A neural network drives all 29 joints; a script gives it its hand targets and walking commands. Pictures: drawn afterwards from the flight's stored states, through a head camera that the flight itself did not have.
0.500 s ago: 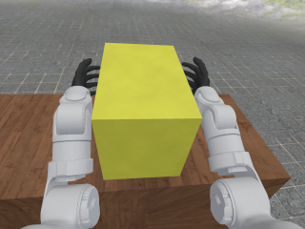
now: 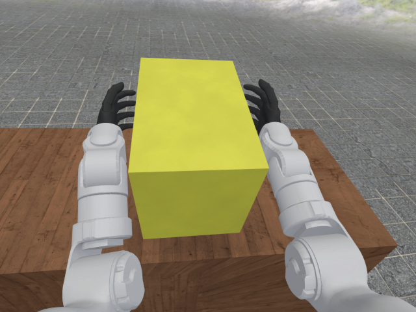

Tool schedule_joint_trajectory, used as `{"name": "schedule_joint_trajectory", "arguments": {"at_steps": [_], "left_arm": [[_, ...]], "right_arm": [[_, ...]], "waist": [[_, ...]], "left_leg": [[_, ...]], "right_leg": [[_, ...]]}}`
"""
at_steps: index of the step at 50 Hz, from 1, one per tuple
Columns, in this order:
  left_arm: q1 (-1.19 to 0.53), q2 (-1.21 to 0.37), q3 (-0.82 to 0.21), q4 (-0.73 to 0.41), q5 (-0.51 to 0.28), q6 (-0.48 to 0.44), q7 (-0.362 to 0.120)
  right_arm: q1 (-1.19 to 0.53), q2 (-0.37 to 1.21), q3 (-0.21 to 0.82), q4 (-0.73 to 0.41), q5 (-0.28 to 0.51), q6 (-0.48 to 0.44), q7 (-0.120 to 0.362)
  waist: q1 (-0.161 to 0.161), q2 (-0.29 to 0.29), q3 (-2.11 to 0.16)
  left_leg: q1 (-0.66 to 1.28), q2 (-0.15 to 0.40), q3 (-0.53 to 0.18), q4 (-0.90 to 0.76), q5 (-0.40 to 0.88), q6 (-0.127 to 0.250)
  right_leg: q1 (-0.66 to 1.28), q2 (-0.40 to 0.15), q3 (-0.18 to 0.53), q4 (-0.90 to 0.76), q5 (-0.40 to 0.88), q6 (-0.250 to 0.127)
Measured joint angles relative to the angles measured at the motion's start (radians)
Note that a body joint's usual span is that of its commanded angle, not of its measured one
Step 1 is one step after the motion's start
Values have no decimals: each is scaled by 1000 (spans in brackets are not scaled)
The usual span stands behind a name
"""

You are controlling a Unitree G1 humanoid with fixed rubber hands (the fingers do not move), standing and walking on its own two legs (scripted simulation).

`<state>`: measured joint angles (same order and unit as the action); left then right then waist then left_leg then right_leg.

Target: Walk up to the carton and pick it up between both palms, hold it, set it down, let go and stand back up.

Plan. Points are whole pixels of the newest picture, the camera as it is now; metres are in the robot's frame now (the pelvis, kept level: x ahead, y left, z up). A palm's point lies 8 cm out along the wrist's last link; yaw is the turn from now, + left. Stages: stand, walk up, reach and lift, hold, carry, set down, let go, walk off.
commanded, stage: set down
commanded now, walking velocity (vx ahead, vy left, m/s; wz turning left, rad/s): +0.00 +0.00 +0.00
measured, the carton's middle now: (190, 145) +0.41 +0.03 +0.16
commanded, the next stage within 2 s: none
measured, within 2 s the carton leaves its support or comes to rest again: neither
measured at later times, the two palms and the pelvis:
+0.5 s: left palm (120, 133) +0.41 +0.16 +0.18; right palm (264, 136) +0.42 -0.12 +0.18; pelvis +0.01 +0.00 +0.00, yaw +0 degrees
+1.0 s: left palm (122, 148) +0.41 +0.17 +0.14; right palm (257, 145) +0.43 -0.12 +0.15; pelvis +0.02 +0.00 +0.00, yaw +0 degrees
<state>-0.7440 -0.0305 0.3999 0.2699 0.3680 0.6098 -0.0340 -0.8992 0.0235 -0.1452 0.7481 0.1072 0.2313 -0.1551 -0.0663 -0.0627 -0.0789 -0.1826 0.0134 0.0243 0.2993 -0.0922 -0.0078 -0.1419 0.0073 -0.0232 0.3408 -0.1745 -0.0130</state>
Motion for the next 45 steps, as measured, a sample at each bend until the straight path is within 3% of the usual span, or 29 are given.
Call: {"name": "schedule_joint_trajectory", "arguments": {"at_steps": [9, 28, 38, 45], "left_arm": [[0, -7, 0, 14, 0, -73, 9], [4, -19, 0, 76, 0, -134, 20], [11, -26, 2, 125, 0, -173, 37], [12, -36, 11, 180, 6, -199, 49]], "right_arm": [[20, 0, 0, 19, 0, -100, 5], [55, 0, -9, 57, 0, -169, 7], [62, 0, -25, 99, -17, -202, 16], [60, 0, -60, 143, -76, -212, 39]], "waist": [[0, -8, 38], [1, -12, 75], [28, -12, 81], [46, -12, 84]], "left_leg": [[6, 0, 0, -7, -5, 0], [6, 0, 0, -6, -9, 0], [6, 1, 0, -9, -9, 0], [6, 1, 0, -15, -9, 0]], "right_leg": [[11, 0, 0, -17, 0, 0], [14, 1, 0, -22, 0, 0], [14, 1, 0, -25, 0, 0], [14, 1, 0, -31, -1, 0]]}}
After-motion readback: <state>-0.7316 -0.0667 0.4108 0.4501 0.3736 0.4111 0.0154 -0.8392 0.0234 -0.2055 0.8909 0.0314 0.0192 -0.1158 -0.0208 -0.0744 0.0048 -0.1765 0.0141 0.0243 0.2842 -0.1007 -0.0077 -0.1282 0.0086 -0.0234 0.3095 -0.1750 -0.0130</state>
